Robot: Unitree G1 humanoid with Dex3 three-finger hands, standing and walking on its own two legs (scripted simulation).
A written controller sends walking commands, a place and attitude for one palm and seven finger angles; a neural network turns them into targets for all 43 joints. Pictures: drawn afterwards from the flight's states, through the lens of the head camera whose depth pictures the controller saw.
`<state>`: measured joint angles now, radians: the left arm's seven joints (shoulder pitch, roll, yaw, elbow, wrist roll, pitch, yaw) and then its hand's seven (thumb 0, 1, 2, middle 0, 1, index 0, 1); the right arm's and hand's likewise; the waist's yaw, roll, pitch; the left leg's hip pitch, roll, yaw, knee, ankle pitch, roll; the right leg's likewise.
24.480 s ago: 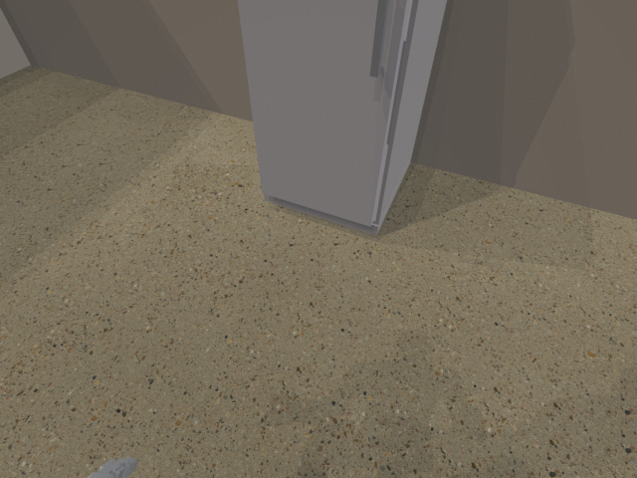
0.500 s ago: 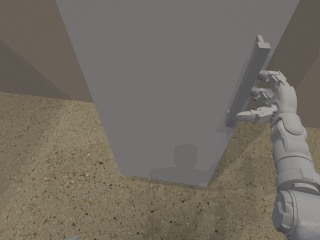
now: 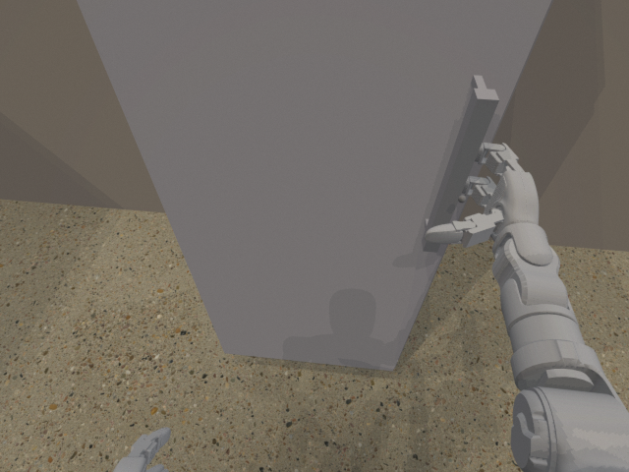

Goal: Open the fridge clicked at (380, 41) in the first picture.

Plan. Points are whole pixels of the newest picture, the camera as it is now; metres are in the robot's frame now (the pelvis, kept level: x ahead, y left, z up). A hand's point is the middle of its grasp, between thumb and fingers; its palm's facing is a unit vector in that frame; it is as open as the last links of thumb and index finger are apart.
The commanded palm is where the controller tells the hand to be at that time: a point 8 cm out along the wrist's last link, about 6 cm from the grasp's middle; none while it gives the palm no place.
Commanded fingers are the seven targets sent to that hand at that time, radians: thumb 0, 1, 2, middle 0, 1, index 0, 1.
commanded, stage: slide the fingers in behind the handle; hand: right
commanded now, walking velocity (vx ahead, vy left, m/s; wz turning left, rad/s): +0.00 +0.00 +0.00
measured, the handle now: (450, 175) +0.50 -0.14 +0.13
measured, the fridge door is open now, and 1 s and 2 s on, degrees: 0 0 0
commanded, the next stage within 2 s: grip the handle and tug to test in 1.04 s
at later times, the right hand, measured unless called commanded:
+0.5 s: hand (443, 199) +0.44 -0.12 +0.13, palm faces +0.03 +1.00 +0.00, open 14.0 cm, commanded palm +0.41 -0.17 +0.13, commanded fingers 0.00 0.50 -0.30 0.30 1.20 0.30 1.20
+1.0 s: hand (444, 199) +0.44 -0.12 +0.13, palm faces +0.03 +1.00 +0.01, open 14.0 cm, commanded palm +0.41 -0.17 +0.13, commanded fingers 0.00 0.50 -0.30 0.30 1.20 0.30 1.20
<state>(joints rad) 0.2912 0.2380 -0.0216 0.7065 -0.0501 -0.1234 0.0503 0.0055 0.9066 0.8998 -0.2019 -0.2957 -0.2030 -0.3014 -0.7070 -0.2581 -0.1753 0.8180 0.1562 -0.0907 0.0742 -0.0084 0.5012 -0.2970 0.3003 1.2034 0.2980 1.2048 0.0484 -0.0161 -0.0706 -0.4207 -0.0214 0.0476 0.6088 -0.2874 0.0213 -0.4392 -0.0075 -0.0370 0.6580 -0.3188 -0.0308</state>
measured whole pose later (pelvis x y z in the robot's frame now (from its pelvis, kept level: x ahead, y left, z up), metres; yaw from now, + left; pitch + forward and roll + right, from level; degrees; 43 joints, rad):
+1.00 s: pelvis +0.00 +0.01 +0.00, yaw +0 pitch +5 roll +1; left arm 0.31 0.24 -0.01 0.72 -0.05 -0.11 0.05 0.01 0.91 0.90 -0.20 -0.30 -0.20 -0.30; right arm -0.66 -0.23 -0.17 0.78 0.15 -0.10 0.03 -0.01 0.50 -0.30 0.28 1.19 0.29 1.20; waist 0.05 -0.02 -0.07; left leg -0.39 -0.04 0.04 0.59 -0.28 0.04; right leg -0.40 -0.02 -0.04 0.63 -0.31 -0.01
